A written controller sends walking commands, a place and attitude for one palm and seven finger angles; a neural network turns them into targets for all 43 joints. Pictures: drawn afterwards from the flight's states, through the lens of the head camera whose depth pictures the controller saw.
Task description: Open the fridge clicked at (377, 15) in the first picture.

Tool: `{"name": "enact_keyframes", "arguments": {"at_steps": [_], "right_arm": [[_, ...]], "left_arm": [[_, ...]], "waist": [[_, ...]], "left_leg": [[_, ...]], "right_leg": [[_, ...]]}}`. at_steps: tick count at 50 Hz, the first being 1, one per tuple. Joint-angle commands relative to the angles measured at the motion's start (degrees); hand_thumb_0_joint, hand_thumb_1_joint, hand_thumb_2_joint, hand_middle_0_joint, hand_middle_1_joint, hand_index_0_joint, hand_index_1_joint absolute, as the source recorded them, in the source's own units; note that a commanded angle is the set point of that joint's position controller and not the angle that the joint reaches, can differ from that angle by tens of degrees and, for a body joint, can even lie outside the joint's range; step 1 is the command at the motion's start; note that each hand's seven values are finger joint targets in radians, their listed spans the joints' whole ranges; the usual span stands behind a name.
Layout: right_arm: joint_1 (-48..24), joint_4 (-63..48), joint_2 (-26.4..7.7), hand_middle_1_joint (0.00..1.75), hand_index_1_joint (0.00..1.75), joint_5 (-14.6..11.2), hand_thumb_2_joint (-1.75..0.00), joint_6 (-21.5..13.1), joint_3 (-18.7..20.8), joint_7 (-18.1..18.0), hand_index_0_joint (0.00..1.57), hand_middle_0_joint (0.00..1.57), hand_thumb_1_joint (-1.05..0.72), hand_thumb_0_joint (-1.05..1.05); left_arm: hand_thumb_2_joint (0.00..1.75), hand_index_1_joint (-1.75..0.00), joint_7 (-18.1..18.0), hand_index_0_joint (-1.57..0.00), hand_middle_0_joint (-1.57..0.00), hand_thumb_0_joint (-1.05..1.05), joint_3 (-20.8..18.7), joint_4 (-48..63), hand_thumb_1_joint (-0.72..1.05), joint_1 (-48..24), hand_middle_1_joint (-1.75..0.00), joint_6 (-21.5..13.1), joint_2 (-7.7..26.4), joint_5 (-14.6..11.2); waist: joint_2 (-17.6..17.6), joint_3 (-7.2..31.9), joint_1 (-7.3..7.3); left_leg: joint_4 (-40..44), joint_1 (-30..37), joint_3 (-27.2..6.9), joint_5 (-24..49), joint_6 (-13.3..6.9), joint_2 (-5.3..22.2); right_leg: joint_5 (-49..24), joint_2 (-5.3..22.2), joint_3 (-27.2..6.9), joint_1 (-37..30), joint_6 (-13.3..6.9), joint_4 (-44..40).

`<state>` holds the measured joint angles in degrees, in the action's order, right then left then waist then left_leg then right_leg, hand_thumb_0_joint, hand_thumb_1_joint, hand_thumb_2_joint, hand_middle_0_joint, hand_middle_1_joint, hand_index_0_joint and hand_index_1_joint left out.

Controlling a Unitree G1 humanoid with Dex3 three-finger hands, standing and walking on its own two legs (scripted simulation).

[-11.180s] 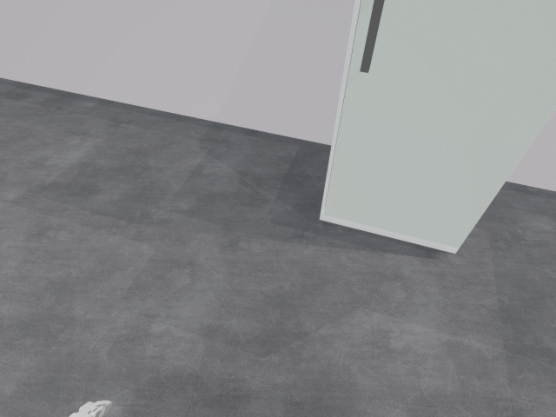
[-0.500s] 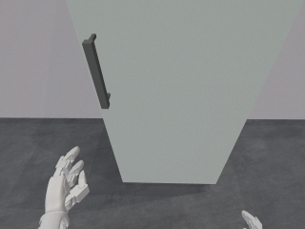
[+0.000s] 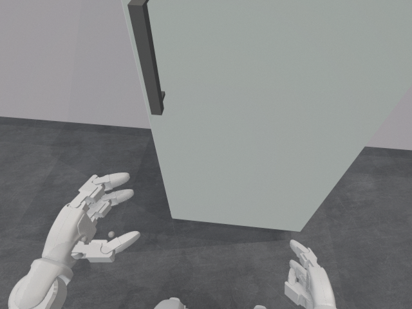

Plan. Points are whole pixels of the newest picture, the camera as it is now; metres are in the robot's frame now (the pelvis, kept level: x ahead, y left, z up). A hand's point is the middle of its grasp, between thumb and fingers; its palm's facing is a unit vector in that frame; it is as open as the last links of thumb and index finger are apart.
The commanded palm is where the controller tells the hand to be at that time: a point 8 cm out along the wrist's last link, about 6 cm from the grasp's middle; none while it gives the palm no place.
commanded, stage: raise the hand to about handle height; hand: left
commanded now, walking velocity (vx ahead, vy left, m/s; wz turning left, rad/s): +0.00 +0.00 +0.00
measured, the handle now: (152, 60) +0.53 +0.16 +0.20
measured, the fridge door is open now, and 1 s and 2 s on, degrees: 0 0 0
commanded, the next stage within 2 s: move the hooked fingers beside the handle in 1.38 s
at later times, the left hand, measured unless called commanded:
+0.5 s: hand (54, 180) +0.25 +0.24 +0.18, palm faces +0.06 -0.99 -0.10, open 13.3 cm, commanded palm +0.22 +0.29 +0.17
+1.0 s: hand (33, 128) +0.30 +0.27 +0.23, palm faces +0.04 -1.00 -0.09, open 14.0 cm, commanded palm +0.26 +0.31 +0.23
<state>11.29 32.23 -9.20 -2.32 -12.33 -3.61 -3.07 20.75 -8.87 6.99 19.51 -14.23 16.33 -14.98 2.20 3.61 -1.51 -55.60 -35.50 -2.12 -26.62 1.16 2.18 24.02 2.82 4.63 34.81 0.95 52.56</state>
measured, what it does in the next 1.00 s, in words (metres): stands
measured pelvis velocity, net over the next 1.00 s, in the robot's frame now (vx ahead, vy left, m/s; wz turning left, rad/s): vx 0.02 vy -0.01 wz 0.00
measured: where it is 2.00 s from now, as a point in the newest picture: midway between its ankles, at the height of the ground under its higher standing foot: outside the picture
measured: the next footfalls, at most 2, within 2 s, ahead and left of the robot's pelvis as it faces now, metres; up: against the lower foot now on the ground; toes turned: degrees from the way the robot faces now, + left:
none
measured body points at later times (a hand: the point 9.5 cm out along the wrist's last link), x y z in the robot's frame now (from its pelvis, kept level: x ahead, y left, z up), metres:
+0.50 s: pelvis +0.02 +0.00 +0.03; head +0.01 -0.01 +0.48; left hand +0.25 +0.30 +0.18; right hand +0.21 -0.24 -0.01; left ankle +0.02 +0.13 -0.69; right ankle +0.03 -0.13 -0.69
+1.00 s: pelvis +0.02 -0.01 +0.05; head +0.00 -0.04 +0.50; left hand +0.29 +0.32 +0.24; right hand +0.20 -0.25 -0.02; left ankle +0.02 +0.13 -0.69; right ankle +0.03 -0.13 -0.69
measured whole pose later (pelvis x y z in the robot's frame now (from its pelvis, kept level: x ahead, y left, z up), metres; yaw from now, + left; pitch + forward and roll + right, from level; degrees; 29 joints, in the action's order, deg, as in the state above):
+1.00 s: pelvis +0.02 -0.01 +0.05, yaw +0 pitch -2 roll +0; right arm 14.2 34.5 -16.3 -4.9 -14.1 -4.4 -6.9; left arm 28.3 -27.3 -12.3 -9.1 9.1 29.7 -20.3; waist 3.6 1.1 -2.7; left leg -31.5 -13.0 -1.0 -17.0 1.8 2.4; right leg 15.6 2.0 4.5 13.6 0.2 30.9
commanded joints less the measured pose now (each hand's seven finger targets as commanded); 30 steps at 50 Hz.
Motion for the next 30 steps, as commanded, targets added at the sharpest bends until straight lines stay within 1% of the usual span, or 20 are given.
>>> {"name": "enact_keyframes", "arguments": {"at_steps": [1,2,3,4,6,9,11,12,13,14,16,18,19,21,22,23,25,26,28,30], "right_arm": [[-6.7,-12.9,-9.1,0.3,0.3,-0.9,-0.9,-2.8,4.7,-2.0,0.2,0.2,-0.9,0.0],[-5.6,-12.8,-8.9,0.3,0.3,-0.7,-0.9,-3.3,4.4,-1.8,0.2,0.2,-0.9,0.0],[-4.8,-12.1,-8.5,0.3,0.3,-0.6,-0.9,-3.8,4.5,-1.7,0.2,0.2,-0.9,0.0],[-3.8,-11.6,-8.7,0.3,0.3,-0.3,-0.9,-4.4,4.5,-1.4,0.2,0.2,-0.9,0.0],[-2.6,-10.4,-9.5,0.3,0.3,0.1,-0.9,-5.5,4.4,-1.2,0.2,0.2,-0.9,0.0],[-0.4,-8.4,-11.3,0.3,0.3,-0.5,-0.9,-6.9,4.5,-1.2,0.2,0.2,-0.9,0.0],[-0.3,-7.9,-12.3,0.3,0.3,-1.0,-0.9,-7.7,4.4,-1.9,0.2,0.2,-0.9,0.0],[-0.3,-7.8,-12.8,0.3,0.3,-1.3,-0.9,-8.0,4.6,-2.3,0.2,0.2,-0.9,0.0],[-0.4,-7.9,-13.1,0.3,0.3,-1.4,-0.9,-8.3,4.6,-2.8,0.2,0.2,-0.9,0.0],[-0.7,-8.1,-13.2,0.3,0.3,-1.4,-0.9,-8.5,4.5,-3.1,0.2,0.2,-0.9,0.0],[-1.3,-7.9,-13.2,0.3,0.3,-1.2,-0.9,-8.6,4.2,-3.6,0.2,0.2,-0.9,0.0],[-2.0,-8.4,-12.4,0.3,0.3,-1.2,-0.9,-8.7,3.9,-3.7,0.2,0.2,-0.9,0.0],[-2.2,-8.3,-12.2,0.3,0.3,-1.2,-0.9,-8.8,3.6,-3.7,0.2,0.2,-0.9,0.0],[-2.3,-8.0,-12.0,0.3,0.3,-0.9,-0.9,-8.9,3.3,-3.4,0.2,0.2,-0.9,0.0],[-2.3,-7.8,-12.1,0.3,0.3,-1.1,-0.9,-8.8,3.2,-3.4,0.2,0.2,-0.9,0.0],[-2.2,-7.6,-12.2,0.3,0.3,-1.3,-0.9,-8.7,3.2,-3.4,0.2,0.2,-0.9,0.0],[-2.0,-7.4,-12.7,0.3,0.3,-1.7,-0.9,-8.3,3.0,-3.5,0.2,0.2,-0.9,0.0],[-1.8,-7.2,-12.9,0.3,0.3,-1.8,-0.9,-8.1,3.1,-3.5,0.2,0.2,-0.9,0.0],[-2.1,-7.5,-13.2,0.3,0.3,-2.1,-0.9,-7.4,2.8,-3.8,0.2,0.2,-0.9,0.0],[-2.5,-7.9,-13.3,0.3,0.3,-2.2,-0.9,-7.0,2.8,-4.2,0.2,0.2,-0.9,0.0]], "left_arm": [[0.53,-0.86,-3.6,-0.26,-0.26,0.0,-16.3,12.4,0.04,6.0,-0.86,6.4,9.7,-6.4],[0.52,-0.87,-5.1,-0.26,-0.26,0.0,-16.2,16.4,0.01,4.6,-0.87,5.3,8.6,-7.2],[0.51,-0.88,-6.6,-0.27,-0.27,0.0,-16.8,17.2,-0.01,4.6,-0.88,4.0,8.3,-7.4],[0.5,-0.9,-7.5,-0.27,-0.27,0.0,-15.7,18.9,-0.03,3.5,-0.9,2.3,7.4,-7.2],[0.48,-0.93,-8.1,-0.27,-0.27,0.0,-13.3,19.0,-0.08,0.1,-0.93,-0.6,7.3,-6.0],[0.45,-0.98,-5.3,-0.27,-0.27,0.0,-8.7,14.4,-0.15,-3.9,-0.98,-1.8,6.5,-3.6],[0.43,-1.0,-2.6,-0.28,-0.28,0.0,-7.7,11.2,-0.2,-6.9,-1.0,-0.1,7.6,-3.6],[0.42,-1.02,-1.3,-0.28,-0.28,0.0,-8.6,10.9,-0.22,-8.5,-1.02,0.9,9.3,-3.9],[0.41,-1.03,-0.4,-0.28,-0.28,0.0,-10.5,10.5,-0.24,-9.3,-1.03,1.9,11.7,-4.0],[0.4,-1.05,0.2,-0.28,-0.28,0.0,-12.4,11.3,-0.27,-10.5,-1.05,2.9,13.6,-4.4],[0.38,-1.08,0.2,-0.29,-0.29,0.0,-17.3,11.5,-0.31,-13.1,-1.08,4.1,18.0,-5.1],[0.36,-1.11,-0.4,-0.29,-0.29,0.0,-19.6,13.6,-0.36,-14.6,-1.11,4.1,18.4,-6.4],[0.35,-1.12,-0.8,-0.29,-0.29,0.0,-20.0,13.2,-0.38,-14.9,-1.12,4.3,17.8,-7.1],[0.33,-1.15,-1.3,-0.29,-0.29,0.0,-21.4,12.5,-0.43,-16.9,-1.15,4.7,18.5,-8.0],[0.32,-1.17,-1.0,-0.3,-0.3,0.0,-20.5,10.3,-0.45,-17.5,-1.17,5.5,17.2,-8.3],[0.31,-1.18,-0.6,-0.3,-0.3,0.0,-20.1,8.9,-0.48,-18.3,-1.18,6.5,17.1,-8.1],[0.3,-1.2,0.5,-0.3,-0.3,0.0,-18.6,4.4,-0.5,-19.5,-1.2,9.5,16.5,-7.6],[0.3,-1.2,1.6,-0.3,-0.3,0.0,-17.8,1.8,-0.5,-19.9,-1.2,11.2,16.1,-7.3],[0.3,-1.2,3.3,-0.3,-0.3,0.0,-17.5,-0.2,-0.5,-23.0,-1.2,14.4,17.6,-6.8],[0.3,-1.2,4.3,-0.3,-0.3,0.0,-18.0,0.8,-0.5,-27.5,-1.2,16.0,19.3,-6.4]], "waist": [[-2.9,13.1,-4.06],[-1.4,13.4,-3.64],[-1.4,12.3,-3.34],[-0.6,11.3,-2.76],[-1.2,7.8,-1.32],[2.7,5.1,1.9],[1.6,2.6,2.46],[1.4,3.7,2.27],[1.0,5.0,1.54],[1.8,6.7,0.94],[1.7,7.8,-0.37],[3.2,9.5,-1.17],[4.1,8.6,-1.49],[5.1,7.9,-2.1],[4.0,6.8,-1.53],[5.4,6.1,-1.5],[4.3,3.3,-1.05],[2.5,2.1,-1.09],[1.0,1.3,-0.78],[-0.4,2.7,-0.41]], "left_leg": [[15.1,6.7,0.7,14.6,-1.4,-2.6],[15.6,8.0,0.7,16.7,-1.3,-2.5],[16.0,8.6,0.6,17.7,-1.1,-2.2],[16.2,9.1,0.8,18.1,-1.0,-2.2],[16.6,8.8,0.7,17.0,-1.1,-1.9],[17.1,10.2,0.9,11.8,-1.4,-1.8],[17.9,10.0,0.6,9.2,-1.9,-1.9],[18.4,10.9,0.6,8.4,-2.0,-2.0],[18.8,11.6,0.5,8.8,-2.2,-2.0],[19.3,12.7,0.6,9.5,-2.4,-2.1],[20.1,14.0,0.4,12.0,-2.3,-2.2],[21.0,16.5,0.5,15.7,-2.1,-2.2],[21.5,16.9,0.6,16.8,-1.8,-2.3],[22.1,17.8,0.7,19.2,-1.6,-2.3],[22.6,18.2,0.9,19.4,-1.5,-2.3],[22.8,18.7,1.3,19.6,-1.5,-2.3],[23.7,18.3,1.4,18.2,-1.6,-2.3],[24.0,18.5,1.7,18.9,-1.9,-2.3],[24.7,18.4,1.6,17.3,-2.1,-2.3],[25.1,19.8,1.4,17.1,-2.5,-2.3]], "right_leg": [[-10.8,-2.7,0.9,-15.9,-1.5,-10.7],[-13.2,-2.9,1.4,-15.8,-1.5,-10.6],[-14.2,-3.2,2.0,-15.0,-1.5,-10.6],[-14.5,-3.3,2.0,-14.0,-1.5,-10.8],[-12.9,-3.6,1.4,-12.6,-1.6,-11.7],[-7.7,-3.3,0.5,-8.7,-1.3,-13.9],[-5.5,-3.1,-0.1,-9.0,-1.4,-15.8],[-4.5,-2.8,-0.6,-10.0,-1.3,-16.8],[-4.7,-2.5,-0.9,-11.4,-1.3,-17.4],[-5.2,-2.4,-1.0,-12.6,-1.3,-17.9],[-7.3,-2.5,-0.8,-15.8,-1.5,-18.3],[-11.9,-2.6,0.1,-18.1,-1.7,-17.9],[-13.4,-2.7,0.5,-18.6,-1.8,-18.0],[-16.4,-3.1,0.7,-20.2,-2.0,-18.5],[-17.4,-3.1,0.7,-20.2,-1.8,-19.0],[-18.0,-3.1,0.6,-19.8,-1.7,-19.4],[-17.1,-3.0,0.4,-18.9,-1.5,-20.8],[-18.2,-3.1,0.2,-19.8,-1.5,-21.6],[-17.0,-2.8,-0.3,-19.4,-1.1,-22.8],[-16.1,-2.8,-0.5,-19.8,-0.9,-23.5]]}}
